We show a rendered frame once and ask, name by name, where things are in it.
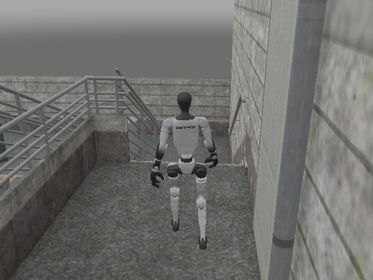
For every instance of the left robot hand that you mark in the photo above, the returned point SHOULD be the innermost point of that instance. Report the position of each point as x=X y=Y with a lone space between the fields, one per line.
x=153 y=178

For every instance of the right robot forearm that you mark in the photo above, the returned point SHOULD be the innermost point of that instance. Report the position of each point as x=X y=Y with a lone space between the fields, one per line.
x=212 y=151

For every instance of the robot right upper arm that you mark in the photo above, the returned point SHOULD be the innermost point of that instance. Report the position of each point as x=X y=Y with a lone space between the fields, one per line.
x=203 y=122

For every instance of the left robot forearm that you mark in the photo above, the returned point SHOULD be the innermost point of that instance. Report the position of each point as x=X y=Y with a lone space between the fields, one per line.
x=157 y=160

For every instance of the left robot shin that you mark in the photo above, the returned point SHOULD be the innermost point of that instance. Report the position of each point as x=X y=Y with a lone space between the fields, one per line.
x=174 y=206

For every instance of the robot left upper arm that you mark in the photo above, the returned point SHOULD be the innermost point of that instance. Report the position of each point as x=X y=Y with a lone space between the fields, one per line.
x=167 y=123

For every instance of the right robot hand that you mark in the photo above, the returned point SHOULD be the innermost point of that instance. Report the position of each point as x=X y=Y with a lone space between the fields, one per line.
x=209 y=159

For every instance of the left robot foot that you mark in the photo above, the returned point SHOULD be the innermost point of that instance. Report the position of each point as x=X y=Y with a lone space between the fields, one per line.
x=176 y=225

